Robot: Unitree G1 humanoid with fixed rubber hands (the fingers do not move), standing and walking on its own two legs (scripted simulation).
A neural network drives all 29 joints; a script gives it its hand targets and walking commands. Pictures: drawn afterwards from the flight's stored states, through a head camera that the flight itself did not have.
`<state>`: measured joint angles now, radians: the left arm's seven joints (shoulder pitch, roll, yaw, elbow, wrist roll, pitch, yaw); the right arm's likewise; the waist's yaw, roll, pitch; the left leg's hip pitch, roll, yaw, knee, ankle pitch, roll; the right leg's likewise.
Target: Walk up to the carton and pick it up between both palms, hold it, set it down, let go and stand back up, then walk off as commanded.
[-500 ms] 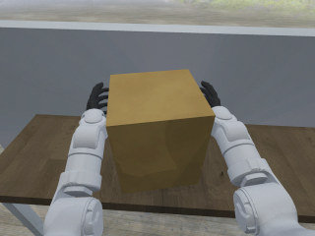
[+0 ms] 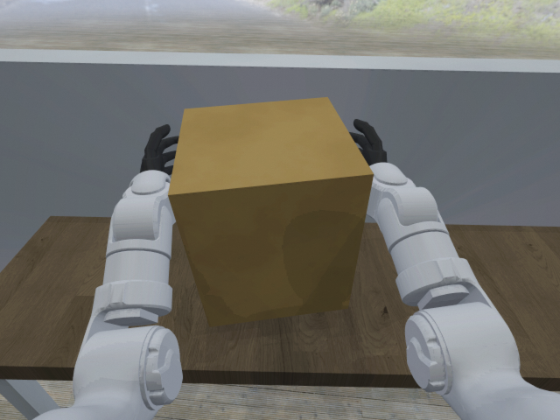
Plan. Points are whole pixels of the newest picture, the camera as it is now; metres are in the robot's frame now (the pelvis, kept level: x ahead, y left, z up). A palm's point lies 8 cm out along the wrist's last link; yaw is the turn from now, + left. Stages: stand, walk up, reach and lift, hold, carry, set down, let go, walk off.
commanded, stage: reach and lift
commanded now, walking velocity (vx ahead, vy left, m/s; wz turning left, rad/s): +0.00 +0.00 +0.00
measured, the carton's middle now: (268, 211) +0.38 +0.03 +0.17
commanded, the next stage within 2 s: hold in 0.80 s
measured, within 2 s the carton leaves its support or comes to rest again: neither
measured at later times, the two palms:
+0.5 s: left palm (155, 166) +0.39 +0.18 +0.24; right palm (376, 155) +0.40 -0.12 +0.26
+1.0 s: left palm (154, 158) +0.38 +0.18 +0.26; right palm (382, 145) +0.39 -0.12 +0.28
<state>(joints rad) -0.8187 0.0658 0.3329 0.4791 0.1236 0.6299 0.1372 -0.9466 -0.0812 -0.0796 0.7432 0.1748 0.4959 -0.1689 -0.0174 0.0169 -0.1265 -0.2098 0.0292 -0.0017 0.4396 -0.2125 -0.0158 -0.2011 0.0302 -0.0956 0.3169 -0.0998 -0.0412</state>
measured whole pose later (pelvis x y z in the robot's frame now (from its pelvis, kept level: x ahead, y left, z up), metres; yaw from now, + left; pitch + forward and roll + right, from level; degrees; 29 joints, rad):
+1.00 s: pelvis +0.00 +0.00 +0.00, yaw +0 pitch -2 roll -1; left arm -0.90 0.09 0.34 0.48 0.12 0.74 0.13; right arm -1.07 -0.12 -0.09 0.78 0.22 0.61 -0.19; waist -0.04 0.02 -0.14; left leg -0.19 0.03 0.00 0.44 -0.22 -0.02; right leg -0.17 0.03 -0.09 0.31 -0.10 -0.04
